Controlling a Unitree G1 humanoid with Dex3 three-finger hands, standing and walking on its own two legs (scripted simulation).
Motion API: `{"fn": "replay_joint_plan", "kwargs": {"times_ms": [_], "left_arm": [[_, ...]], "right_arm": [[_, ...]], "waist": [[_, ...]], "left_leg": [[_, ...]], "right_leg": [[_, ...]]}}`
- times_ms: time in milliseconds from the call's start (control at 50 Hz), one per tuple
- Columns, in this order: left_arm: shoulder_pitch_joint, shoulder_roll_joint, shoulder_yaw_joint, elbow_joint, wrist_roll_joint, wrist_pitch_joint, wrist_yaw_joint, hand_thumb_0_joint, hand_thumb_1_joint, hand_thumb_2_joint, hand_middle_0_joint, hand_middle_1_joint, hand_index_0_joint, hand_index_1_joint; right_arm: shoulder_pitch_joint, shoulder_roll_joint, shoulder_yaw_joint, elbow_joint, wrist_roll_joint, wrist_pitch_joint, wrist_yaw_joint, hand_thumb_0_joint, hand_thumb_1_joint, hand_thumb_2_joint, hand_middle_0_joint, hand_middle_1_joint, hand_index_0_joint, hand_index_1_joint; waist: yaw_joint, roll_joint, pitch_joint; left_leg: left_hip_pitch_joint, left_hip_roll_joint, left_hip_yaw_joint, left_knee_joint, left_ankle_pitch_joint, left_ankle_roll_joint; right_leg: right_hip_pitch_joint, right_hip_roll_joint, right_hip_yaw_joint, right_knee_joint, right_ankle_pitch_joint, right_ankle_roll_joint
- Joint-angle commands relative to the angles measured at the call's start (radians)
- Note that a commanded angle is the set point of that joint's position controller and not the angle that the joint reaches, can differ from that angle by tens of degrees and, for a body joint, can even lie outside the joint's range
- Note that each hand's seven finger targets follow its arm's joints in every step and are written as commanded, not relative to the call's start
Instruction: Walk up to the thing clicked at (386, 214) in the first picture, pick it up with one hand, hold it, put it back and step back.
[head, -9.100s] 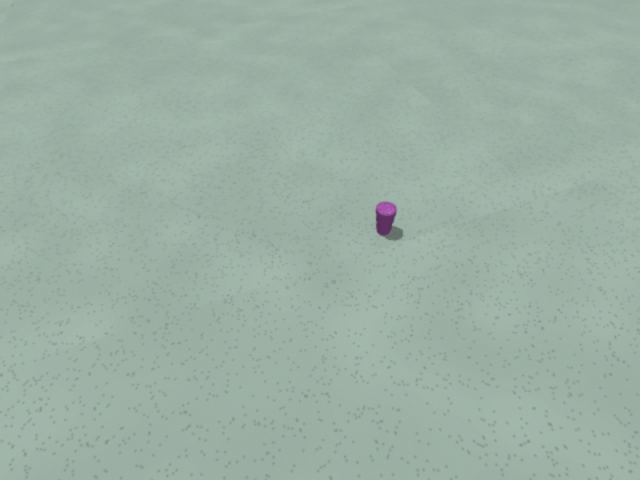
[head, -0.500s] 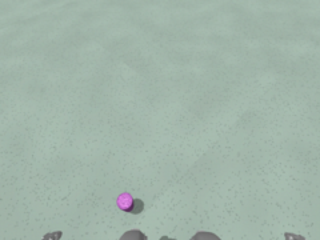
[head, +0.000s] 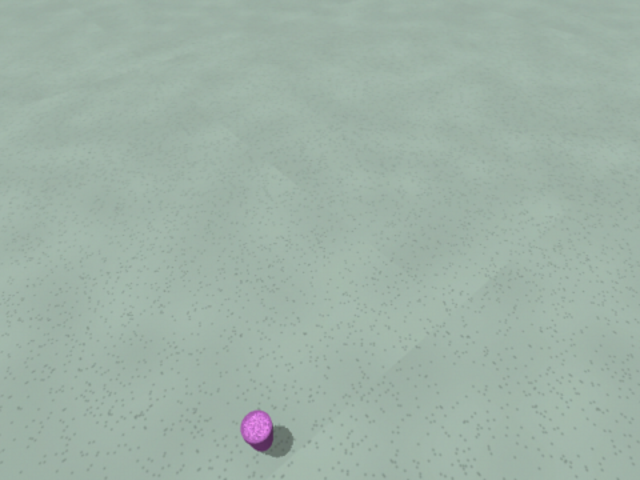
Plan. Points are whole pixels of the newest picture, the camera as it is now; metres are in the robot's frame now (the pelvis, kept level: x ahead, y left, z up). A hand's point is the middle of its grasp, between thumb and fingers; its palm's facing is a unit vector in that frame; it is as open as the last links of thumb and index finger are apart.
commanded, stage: walk up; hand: left
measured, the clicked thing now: (259, 433) +0.39 +0.22 -0.70
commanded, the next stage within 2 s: stand in 0.28 s
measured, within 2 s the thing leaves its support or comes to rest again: neither
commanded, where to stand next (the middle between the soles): +0.03 +0.01 m, yaw -2 degrees
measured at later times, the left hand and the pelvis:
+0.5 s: hand out of the picture +0.10 +0.25 -0.14, palm faces -0.01 -0.94 -0.34, open 7.4 cm; pelvis +0.01 +0.00 +0.01, yaw +0 degrees
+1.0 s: hand out of the picture +0.10 +0.24 -0.14, palm faces +0.00 -0.94 -0.35, open 7.4 cm; pelvis +0.02 -0.01 +0.01, yaw +1 degrees
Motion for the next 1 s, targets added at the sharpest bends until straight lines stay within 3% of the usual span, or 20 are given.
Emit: {"fn": "replay_joint_plan", "kwargs": {"times_ms": [0,100,280,360,420,580,680,920,980], "left_arm": [[-0.095,0.214,0.042,-0.051,-0.003,-0.048,0.016,0.000,0.900,0.900,-0.200,-0.300,-0.200,-0.300],[-0.104,0.206,0.037,-0.018,-0.004,-0.051,0.021,0.000,0.900,0.900,-0.200,-0.300,-0.200,-0.300],[-0.115,0.193,0.029,0.037,-0.004,-0.040,0.021,0.000,0.900,0.900,-0.200,-0.300,-0.200,-0.300],[-0.119,0.196,0.027,0.042,-0.004,-0.042,0.019,0.000,0.900,0.900,-0.200,-0.300,-0.200,-0.300],[-0.128,0.200,0.028,0.045,-0.003,-0.038,0.021,0.000,0.900,0.900,-0.200,-0.300,-0.200,-0.300],[-0.136,0.203,0.026,0.049,-0.003,-0.040,0.022,0.000,0.900,0.900,-0.200,-0.300,-0.200,-0.300],[-0.137,0.200,0.024,0.051,-0.002,-0.034,0.022,0.000,0.900,0.900,-0.200,-0.300,-0.200,-0.300],[-0.137,0.201,0.027,0.054,-0.002,-0.035,0.024,0.000,0.900,0.900,-0.200,-0.300,-0.200,-0.300],[-0.128,0.203,0.027,0.057,-0.004,-0.033,0.022,0.000,0.900,0.900,-0.200,-0.300,-0.200,-0.300]], "right_arm": [[-0.052,-0.209,-0.037,-0.044,0.013,-0.033,-0.010,0.000,-0.900,-0.900,0.200,0.300,0.200,0.300],[-0.077,-0.215,-0.040,-0.020,0.018,-0.032,-0.013,0.000,-0.900,-0.900,0.200,0.300,0.200,0.300],[-0.117,-0.207,-0.036,0.015,0.005,-0.039,-0.016,0.000,-0.900,-0.900,0.200,0.300,0.200,0.300],[-0.128,-0.203,-0.033,0.025,0.008,-0.047,-0.019,0.000,-0.900,-0.900,0.200,0.300,0.200,0.300],[-0.135,-0.202,-0.035,0.031,0.009,-0.044,-0.019,0.000,-0.900,-0.900,0.200,0.300,0.200,0.300],[-0.128,-0.198,-0.035,0.044,0.010,-0.041,-0.021,0.000,-0.900,-0.900,0.200,0.300,0.200,0.300],[-0.120,-0.195,-0.031,0.049,0.009,-0.035,-0.022,0.000,-0.900,-0.900,0.200,0.300,0.200,0.300],[-0.110,-0.203,-0.031,0.047,0.009,-0.034,-0.024,0.000,-0.900,-0.900,0.200,0.300,0.200,0.300],[-0.098,-0.195,-0.026,0.051,0.010,-0.033,-0.025,0.000,-0.900,-0.900,0.200,0.300,0.200,0.300]], "waist": [[-0.005,-0.023,-0.062],[-0.006,-0.025,-0.096],[0.008,0.005,-0.070],[0.007,0.011,-0.088],[0.008,0.002,-0.086],[-0.002,-0.002,-0.114],[-0.002,0.006,-0.094],[-0.003,0.001,-0.118],[-0.001,-0.002,-0.101]], "left_leg": [[-0.036,0.098,-0.089,-0.168,0.036,0.055],[0.012,0.112,-0.077,-0.190,0.167,0.049],[-0.015,0.135,-0.105,-0.273,0.160,0.028],[0.013,0.135,-0.093,-0.271,0.257,0.019],[0.018,0.132,-0.091,-0.278,0.206,0.018],[0.053,0.132,-0.079,-0.263,0.267,0.013],[0.025,0.135,-0.082,-0.280,0.210,0.013],[0.037,0.140,-0.082,-0.267,0.273,0.013],[0.048,0.137,-0.082,-0.275,0.244,0.010]], "right_leg": [[0.084,-0.108,0.157,-0.181,-0.010,-0.049],[0.136,-0.109,0.122,-0.183,0.147,-0.035],[0.180,-0.094,0.105,-0.196,0.112,-0.019],[0.207,-0.104,0.106,-0.195,0.208,-0.020],[0.201,-0.104,0.101,-0.209,0.157,-0.019],[0.220,-0.116,0.105,-0.218,0.245,-0.025],[0.214,-0.110,0.101,-0.228,0.174,-0.024],[0.252,-0.114,0.093,-0.219,0.259,-0.024],[0.225,-0.114,0.097,-0.229,0.225,-0.026]]}}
